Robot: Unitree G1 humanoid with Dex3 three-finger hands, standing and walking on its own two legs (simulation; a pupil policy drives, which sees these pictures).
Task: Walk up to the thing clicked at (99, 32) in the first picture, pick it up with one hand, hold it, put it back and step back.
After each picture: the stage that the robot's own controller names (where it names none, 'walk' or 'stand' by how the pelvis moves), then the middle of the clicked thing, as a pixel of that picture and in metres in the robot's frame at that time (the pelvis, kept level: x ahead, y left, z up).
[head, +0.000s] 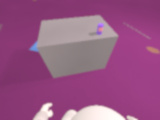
stand; (99, 29) +0.98 -0.08 -0.01
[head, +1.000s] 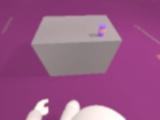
rise first; (101, 30) +0.87 -0.06 +0.02
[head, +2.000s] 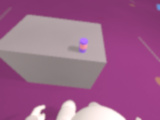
rise first; (83, 45) +0.57 +0.10 +0.03
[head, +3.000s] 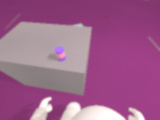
stand; (60, 54) +0.46 +0.27 +0.01
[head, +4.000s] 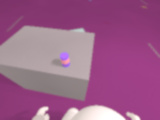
stand; (65, 60) +0.44 +0.23 -0.01
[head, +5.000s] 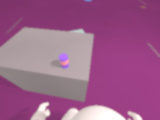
stand; (64, 61) +0.43 +0.23 +0.00
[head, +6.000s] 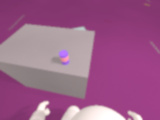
stand; (64, 57) +0.45 +0.23 +0.00
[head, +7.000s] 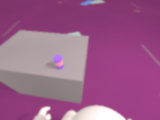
stand; (58, 62) +0.43 +0.27 -0.01
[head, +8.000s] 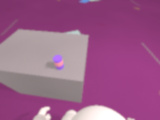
stand; (58, 62) +0.42 +0.27 -0.01
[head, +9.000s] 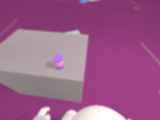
rise first; (58, 62) +0.42 +0.27 -0.01
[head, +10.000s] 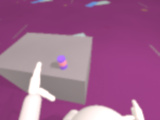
rise first; (62, 62) +0.42 +0.28 -0.01
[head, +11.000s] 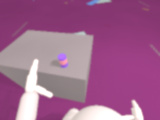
go down; (63, 61) +0.43 +0.27 -0.01
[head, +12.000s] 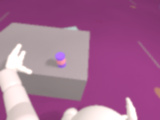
go down; (61, 60) +0.42 +0.24 +0.01
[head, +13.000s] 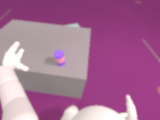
close in; (60, 58) +0.42 +0.24 +0.02
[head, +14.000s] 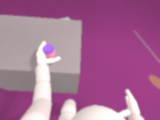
close; (50, 53) +0.43 +0.27 +0.05
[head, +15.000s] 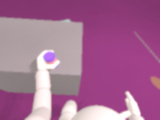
lift; (51, 60) +0.38 +0.26 +0.05
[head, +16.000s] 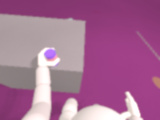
lift; (52, 58) +0.39 +0.26 +0.05
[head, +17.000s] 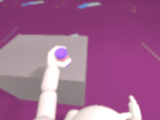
lift; (62, 58) +0.34 +0.18 +0.18
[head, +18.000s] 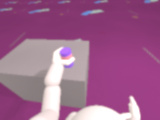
hold; (67, 58) +0.34 +0.17 +0.18
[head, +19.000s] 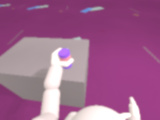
hold; (65, 59) +0.34 +0.17 +0.17
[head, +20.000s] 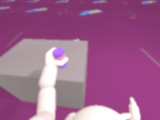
crouch; (60, 58) +0.34 +0.21 +0.18
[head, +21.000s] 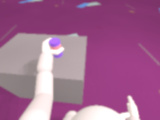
lower; (56, 48) +0.41 +0.24 +0.18
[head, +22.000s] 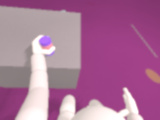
lower; (47, 46) +0.47 +0.27 +0.07
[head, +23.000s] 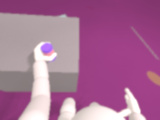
lower; (48, 52) +0.43 +0.26 +0.06
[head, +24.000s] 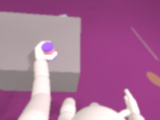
lower; (49, 51) +0.44 +0.26 +0.06
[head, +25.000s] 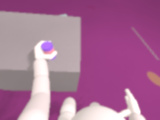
lower; (49, 51) +0.44 +0.26 +0.06
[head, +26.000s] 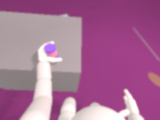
open; (51, 53) +0.43 +0.25 +0.06
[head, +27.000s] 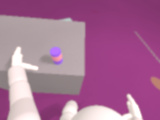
sink last; (56, 56) +0.42 +0.23 +0.04
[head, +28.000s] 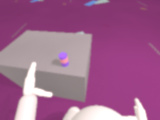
stand; (64, 59) +0.45 +0.26 +0.01
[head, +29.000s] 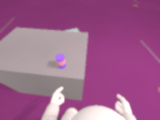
stand; (61, 61) +0.42 +0.25 +0.00
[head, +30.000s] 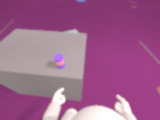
stand; (59, 61) +0.42 +0.26 +0.00
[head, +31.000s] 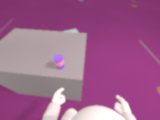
stand; (59, 62) +0.41 +0.26 +0.00
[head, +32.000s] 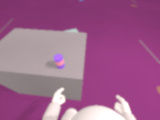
stand; (59, 61) +0.42 +0.26 +0.00
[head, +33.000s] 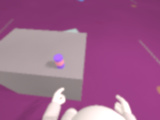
stand; (59, 61) +0.42 +0.26 -0.01
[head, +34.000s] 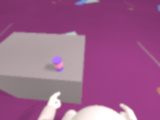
stand; (58, 64) +0.41 +0.26 +0.00
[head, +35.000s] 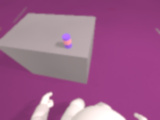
walk; (67, 41) +0.59 +0.24 +0.02
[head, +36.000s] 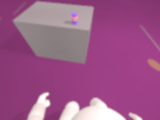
walk; (74, 18) +0.99 +0.22 +0.01
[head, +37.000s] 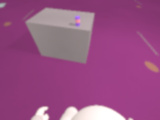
stand; (77, 21) +1.14 +0.25 +0.01
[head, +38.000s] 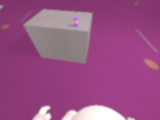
stand; (75, 22) +1.13 +0.24 -0.01
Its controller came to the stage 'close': yes
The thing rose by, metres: 0.21
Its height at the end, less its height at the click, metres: +0.00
